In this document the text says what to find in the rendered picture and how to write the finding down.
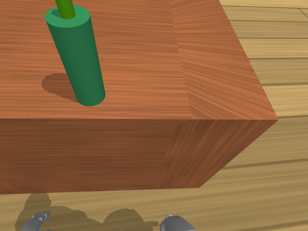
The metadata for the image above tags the bottle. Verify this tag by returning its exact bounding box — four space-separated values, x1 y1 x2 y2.
45 0 105 106

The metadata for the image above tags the left robot hand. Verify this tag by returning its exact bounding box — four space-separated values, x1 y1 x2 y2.
22 211 52 231

